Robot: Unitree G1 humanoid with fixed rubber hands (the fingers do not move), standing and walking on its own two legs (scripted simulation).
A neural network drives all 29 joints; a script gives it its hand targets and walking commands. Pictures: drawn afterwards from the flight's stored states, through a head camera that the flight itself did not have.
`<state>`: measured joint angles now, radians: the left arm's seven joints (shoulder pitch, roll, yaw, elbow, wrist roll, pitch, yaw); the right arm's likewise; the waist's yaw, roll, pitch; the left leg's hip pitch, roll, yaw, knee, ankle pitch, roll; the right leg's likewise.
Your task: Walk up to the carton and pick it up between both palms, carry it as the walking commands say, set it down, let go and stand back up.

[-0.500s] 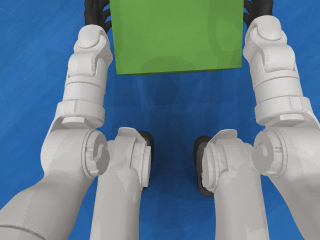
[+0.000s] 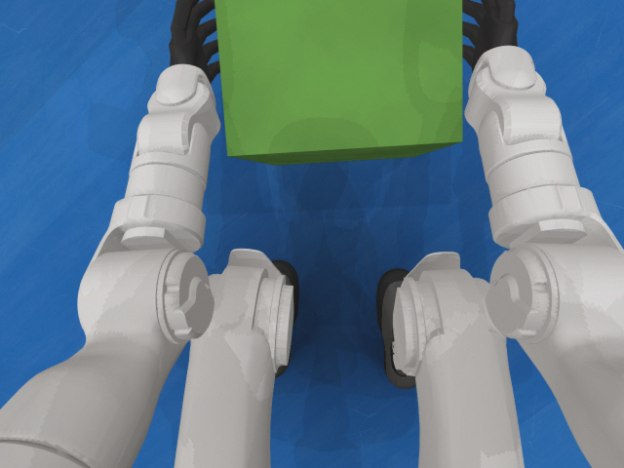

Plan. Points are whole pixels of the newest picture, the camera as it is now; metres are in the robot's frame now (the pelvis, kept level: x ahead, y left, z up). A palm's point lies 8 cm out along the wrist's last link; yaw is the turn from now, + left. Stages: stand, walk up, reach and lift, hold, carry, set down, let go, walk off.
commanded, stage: set down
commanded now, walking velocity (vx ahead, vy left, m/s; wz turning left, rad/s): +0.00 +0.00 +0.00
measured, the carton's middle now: (339, 88) +0.51 +0.01 -0.23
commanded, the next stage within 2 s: none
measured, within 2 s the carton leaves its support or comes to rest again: rests again in 0.60 s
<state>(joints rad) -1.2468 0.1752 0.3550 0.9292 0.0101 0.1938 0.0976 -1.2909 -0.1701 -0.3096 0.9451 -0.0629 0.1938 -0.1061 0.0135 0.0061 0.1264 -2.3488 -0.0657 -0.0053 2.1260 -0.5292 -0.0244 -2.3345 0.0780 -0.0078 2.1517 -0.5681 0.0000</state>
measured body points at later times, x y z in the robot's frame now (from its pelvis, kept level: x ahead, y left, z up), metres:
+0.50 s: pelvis +0.01 +0.00 -0.01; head +0.35 -0.01 +0.28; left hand +0.52 +0.17 -0.18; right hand +0.53 -0.15 -0.18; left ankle +0.12 +0.12 -0.34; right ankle +0.10 -0.11 -0.34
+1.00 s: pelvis +0.00 +0.00 -0.01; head +0.35 -0.01 +0.27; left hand +0.52 +0.16 -0.18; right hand +0.54 -0.16 -0.18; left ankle +0.12 +0.12 -0.34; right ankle +0.10 -0.11 -0.34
